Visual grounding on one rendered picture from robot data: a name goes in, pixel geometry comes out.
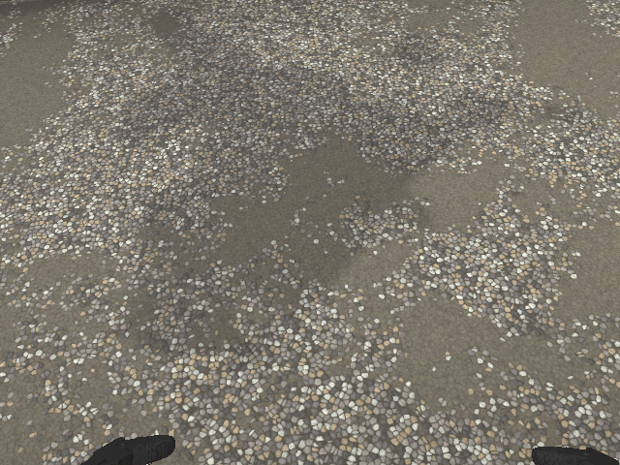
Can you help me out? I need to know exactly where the robot left hand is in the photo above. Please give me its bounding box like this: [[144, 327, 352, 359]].
[[80, 435, 175, 465]]

